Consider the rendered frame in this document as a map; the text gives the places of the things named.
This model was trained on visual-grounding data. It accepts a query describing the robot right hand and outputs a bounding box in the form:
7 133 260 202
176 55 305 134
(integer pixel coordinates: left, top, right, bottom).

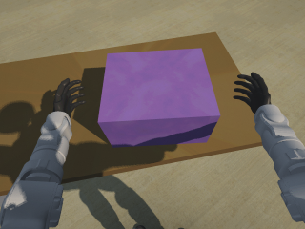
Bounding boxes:
233 72 272 114

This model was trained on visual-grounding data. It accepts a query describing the table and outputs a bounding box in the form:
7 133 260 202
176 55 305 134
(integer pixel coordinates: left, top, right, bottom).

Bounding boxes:
0 32 263 207

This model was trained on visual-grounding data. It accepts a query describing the right robot forearm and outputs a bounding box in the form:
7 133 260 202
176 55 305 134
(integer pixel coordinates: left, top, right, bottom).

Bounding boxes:
254 104 305 179

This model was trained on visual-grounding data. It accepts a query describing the robot left hand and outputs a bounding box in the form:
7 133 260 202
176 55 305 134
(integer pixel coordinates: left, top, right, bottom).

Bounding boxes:
53 78 86 118

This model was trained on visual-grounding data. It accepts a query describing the left robot upper arm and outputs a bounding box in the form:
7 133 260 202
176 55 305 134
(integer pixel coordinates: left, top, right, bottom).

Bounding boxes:
0 180 64 229

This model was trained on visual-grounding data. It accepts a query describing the carton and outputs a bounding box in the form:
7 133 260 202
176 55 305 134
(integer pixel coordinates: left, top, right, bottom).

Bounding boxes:
97 48 220 148

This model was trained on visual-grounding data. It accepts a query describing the left robot forearm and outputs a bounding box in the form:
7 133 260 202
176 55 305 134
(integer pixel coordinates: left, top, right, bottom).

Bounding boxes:
0 111 72 227

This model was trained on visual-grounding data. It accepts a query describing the right robot upper arm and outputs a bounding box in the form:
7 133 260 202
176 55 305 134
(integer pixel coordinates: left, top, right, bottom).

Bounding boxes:
277 172 305 223

